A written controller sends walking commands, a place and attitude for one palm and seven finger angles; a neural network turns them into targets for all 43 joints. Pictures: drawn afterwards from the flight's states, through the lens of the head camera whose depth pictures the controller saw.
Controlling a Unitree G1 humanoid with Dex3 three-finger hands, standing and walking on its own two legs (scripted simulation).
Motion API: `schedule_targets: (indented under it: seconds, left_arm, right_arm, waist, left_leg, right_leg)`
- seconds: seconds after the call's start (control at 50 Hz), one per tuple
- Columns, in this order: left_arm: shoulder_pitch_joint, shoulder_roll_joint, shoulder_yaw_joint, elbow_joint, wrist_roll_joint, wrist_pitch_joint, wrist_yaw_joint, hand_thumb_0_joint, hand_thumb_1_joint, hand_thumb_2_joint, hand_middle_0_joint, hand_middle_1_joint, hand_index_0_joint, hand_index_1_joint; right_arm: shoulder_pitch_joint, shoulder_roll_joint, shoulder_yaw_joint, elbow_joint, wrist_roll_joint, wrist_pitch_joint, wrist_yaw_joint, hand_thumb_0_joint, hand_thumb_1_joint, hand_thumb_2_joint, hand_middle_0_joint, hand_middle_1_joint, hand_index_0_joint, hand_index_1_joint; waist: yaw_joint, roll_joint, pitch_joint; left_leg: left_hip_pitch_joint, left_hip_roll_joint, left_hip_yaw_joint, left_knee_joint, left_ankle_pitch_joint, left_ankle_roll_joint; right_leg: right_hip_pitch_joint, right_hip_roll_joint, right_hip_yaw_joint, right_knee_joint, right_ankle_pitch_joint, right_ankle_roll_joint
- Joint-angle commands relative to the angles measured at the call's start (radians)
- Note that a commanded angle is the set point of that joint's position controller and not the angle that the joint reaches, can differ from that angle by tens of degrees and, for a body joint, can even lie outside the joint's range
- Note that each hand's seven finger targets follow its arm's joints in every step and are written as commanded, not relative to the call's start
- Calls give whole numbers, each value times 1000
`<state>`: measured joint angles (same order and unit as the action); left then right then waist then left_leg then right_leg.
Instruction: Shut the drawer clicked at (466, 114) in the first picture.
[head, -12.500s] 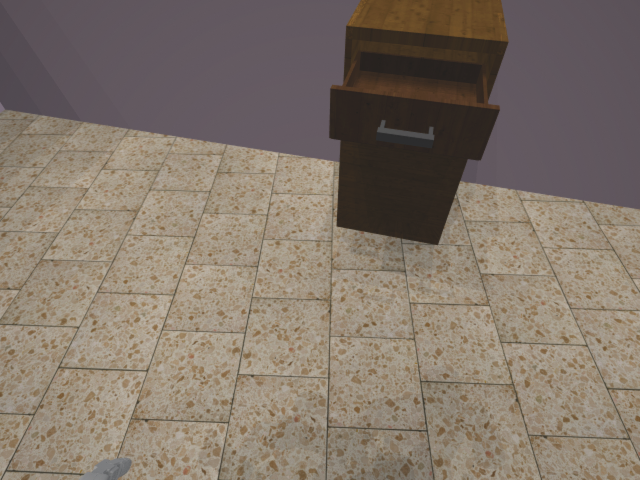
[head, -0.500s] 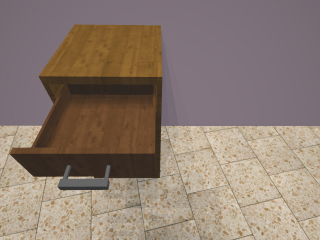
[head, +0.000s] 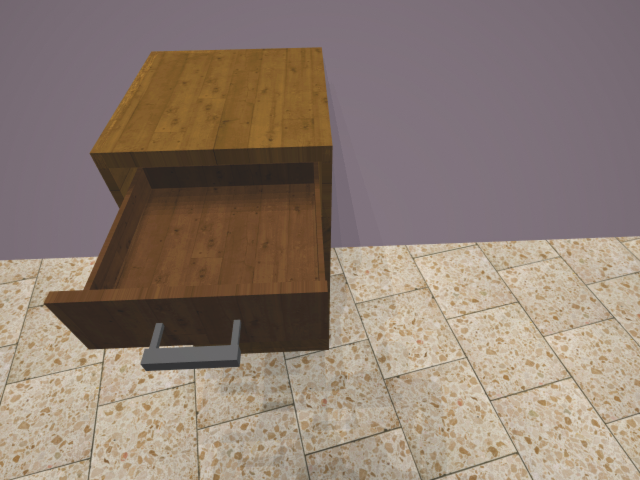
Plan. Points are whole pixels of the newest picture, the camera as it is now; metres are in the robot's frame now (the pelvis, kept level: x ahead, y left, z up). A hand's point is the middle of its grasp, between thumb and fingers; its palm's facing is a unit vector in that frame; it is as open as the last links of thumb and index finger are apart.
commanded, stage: look again from close up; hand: left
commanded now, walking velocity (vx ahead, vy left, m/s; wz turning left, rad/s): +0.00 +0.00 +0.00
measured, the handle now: (195, 343) +0.31 +0.21 -0.05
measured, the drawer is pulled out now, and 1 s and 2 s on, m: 0.30 0.29 0.29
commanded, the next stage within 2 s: raise the hand and make a fist in 0.04 s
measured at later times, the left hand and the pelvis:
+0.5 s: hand out of the picture +0.13 +0.14 -0.04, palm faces +0.20 -0.98 +0.02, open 6.4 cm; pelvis -0.01 -0.03 -0.05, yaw +2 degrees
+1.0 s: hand (178, 476) +0.14 +0.17 -0.01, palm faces +0.15 -0.99 -0.08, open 3.8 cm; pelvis -0.03 -0.04 -0.07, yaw +3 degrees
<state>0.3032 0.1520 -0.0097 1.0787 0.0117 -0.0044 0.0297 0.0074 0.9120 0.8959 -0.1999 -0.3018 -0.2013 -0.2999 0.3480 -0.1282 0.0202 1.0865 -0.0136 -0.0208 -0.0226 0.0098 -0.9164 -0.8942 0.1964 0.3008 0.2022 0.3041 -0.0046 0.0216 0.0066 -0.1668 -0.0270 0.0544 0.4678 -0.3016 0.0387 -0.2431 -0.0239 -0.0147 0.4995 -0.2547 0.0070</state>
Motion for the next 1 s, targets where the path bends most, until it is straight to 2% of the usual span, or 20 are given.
schedule_targets:
  seconds: [0.0,0.1,0.12,0.14,0.16,0.18,0.2,0.22,0.26,0.28,0.34,0.36,0.42,0.44,0.52,0.58,0.66,0.76,0.88,0.98]
  left_arm:
    - [63,69,15,-21,-1,-14,8,0,900,900,-200,-300,-200,-300]
    - [61,73,18,-12,-3,-16,13,0,900,900,-200,-300,-200,-300]
    - [129,114,22,27,4,-28,49,0,900,900,-200,-300,-200,-300]
    - [-643,343,151,-1532,-182,-244,51,0,900,900,-220,-322,-220,-322]
    - [-188,261,136,-1261,-97,-182,92,0,900,900,-240,-343,-240,-343]
    - [-118,168,76,-1161,-123,-131,145,0,900,900,-260,-365,-260,-365]
    - [155,-49,-51,-991,-121,-33,142,0,900,900,-280,-387,-280,-387]
    - [38,-30,-37,-1165,-154,-54,124,0,900,900,-300,-408,-300,-408]
    - [98,9,12,-1165,-132,-145,95,0,900,900,-340,-452,-340,-452]
    - [300,-21,38,-1090,-141,-179,67,0,900,900,-360,-473,-360,-473]
    - [553,-77,54,-988,-193,-345,-78,0,900,900,-420,-538,-420,-538]
    - [505,-65,52,-1067,-205,-409,-109,0,900,900,-440,-560,-440,-560]
    - [370,81,161,-1335,-201,-595,-141,0,900,900,-500,-625,-500,-625]
    - [346,102,178,-1370,-191,-641,-138,0,900,900,-520,-647,-520,-647]
    - [225,93,159,-1412,-160,-781,-146,0,900,900,-600,-733,-600,-733]
    - [232,70,131,-1385,-213,-743,-229,0,900,900,-660,-798,-660,-798]
    - [270,142,168,-1410,-287,-534,-350,0,900,900,-740,-885,-740,-885]
    - [316,173,281,-1437,-319,-364,-320,0,900,900,-840,-993,-840,-993]
    - [356,154,302,-1395,-311,-427,-235,0,900,900,-960,-1123,-960,-1123]
    - [362,131,219,-1432,-308,-492,-272,0,900,900,-1060,-1232,-1060,-1232]
  right_arm:
    - [49,-114,-17,-20,1,-25,-10,0,-900,-900,200,300,200,300]
    - [57,-109,-16,5,2,-27,-15,0,-900,-900,200,300,200,300]
    - [-66,-150,-30,-70,17,-19,-5,0,-900,-900,200,300,200,300]
    - [-58,-315,-61,-423,57,-179,-44,0,-900,-900,200,300,200,300]
    - [-161,-208,-29,-355,42,-269,-79,0,-900,-900,200,300,200,300]
    - [-145,-222,-48,-285,45,-299,-78,0,-900,-900,200,300,200,300]
    - [-109,-172,-44,-273,55,-304,-60,0,-900,-900,200,300,200,300]
    - [-137,-212,-48,-350,54,-316,-52,0,-900,-900,200,300,200,300]
    - [-146,-229,-76,-406,28,-342,-44,0,-900,-900,200,300,200,300]
    - [-165,-222,-90,-445,24,-344,-33,0,-900,-900,200,300,200,300]
    - [-207,-213,-112,-532,19,-317,11,0,-900,-900,200,300,200,300]
    - [-217,-222,-115,-572,17,-317,16,0,-900,-900,200,300,200,300]
    - [-224,-203,-119,-627,1,-324,26,0,-900,-900,200,300,200,300]
    - [-217,-193,-116,-628,-5,-320,28,0,-900,-900,200,300,200,300]
    - [-227,-187,-112,-634,-10,-297,34,0,-900,-900,200,300,200,300]
    - [-217,-206,-106,-673,11,-291,23,0,-900,-900,200,300,200,300]
    - [-207,-217,-98,-734,53,-264,-18,0,-900,-900,200,300,200,300]
    - [-227,-175,-86,-735,64,-221,-49,0,-900,-900,200,300,200,300]
    - [-248,-163,-83,-695,50,-236,-47,0,-900,-900,200,300,200,300]
    - [-219,-187,-84,-703,55,-274,-42,0,-900,-900,200,300,200,300]
  waist:
    - [15,-26,64]
    - [9,-12,30]
    - [50,-198,87]
    - [-88,22,-434]
    - [7,178,-377]
    - [-18,211,-290]
    - [-22,131,-157]
    - [-23,112,-45]
    - [-39,-14,-23]
    - [11,-84,-39]
    - [65,-339,-68]
    - [63,-318,-110]
    - [78,83,-278]
    - [67,143,-291]
    - [-5,112,-242]
    - [-36,25,-281]
    - [-13,-39,-379]
    - [19,-99,-383]
    - [29,-88,-237]
    - [3,-77,-234]
  left_leg:
    - [-90,129,-138,-142,115,20]
    - [-24,127,-109,-100,288,13]
    - [-130,156,-77,68,275,-17]
    - [104,32,-73,-42,336,-11]
    - [145,64,-53,-53,467,-25]
    - [75,74,-56,-53,429,-65]
    - [3,77,-78,-57,377,-63]
    - [-73,69,-100,-39,322,-61]
    - [-144,48,-100,57,275,-51]
    - [-188,46,-91,88,294,-50]
    - [-394,26,-61,218,202,-53]
    - [-441,18,-51,256,160,-48]
    - [-411,6,-21,354,182,-49]
    - [-421,7,-30,390,194,-46]
    - [-558,18,-72,526,58,-28]
    - [-639,15,-67,583,-35,-12]
    - [-669,7,-54,585,-37,-4]
    - [-655,12,-75,537,4,-13]
    - [-644,20,-89,475,-11,-19]
    - [-617,12,-82,458,-59,-9]
  right_leg:
    - [47,-56,61,-45,89,-45]
    - [60,-65,60,-29,184,-46]
    - [43,-112,78,-71,418,-27]
    - [102,-10,39,11,332,-43]
    - [77,25,15,45,166,-62]
    - [11,17,-32,53,72,-48]
    - [-61,9,-52,48,35,-33]
    - [-79,2,-64,42,60,-32]
    - [-151,13,-90,47,63,-33]
    - [-146,16,-101,69,61,-37]
    - [-223,33,-113,211,111,-28]
    - [-231,27,-93,247,99,-26]
    - [-282,20,-47,356,105,-52]
    - [-332,23,-45,390,107,-58]
    - [-533,29,-25,468,-18,-60]
    - [-498,16,41,425,-95,-45]
    - [-305,-14,129,321,-109,-11]
    - [-186,-45,140,296,34,22]
    - [-268,-25,82,290,-58,7]
    - [-320,-21,75,254,-233,-2]
